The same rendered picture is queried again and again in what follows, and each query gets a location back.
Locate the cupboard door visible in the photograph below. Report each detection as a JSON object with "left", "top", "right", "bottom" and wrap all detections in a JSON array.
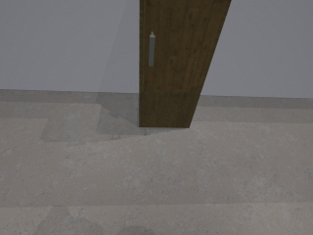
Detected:
[{"left": 142, "top": 0, "right": 229, "bottom": 93}]

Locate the handle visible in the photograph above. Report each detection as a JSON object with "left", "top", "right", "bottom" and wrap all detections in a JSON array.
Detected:
[{"left": 149, "top": 32, "right": 156, "bottom": 67}]

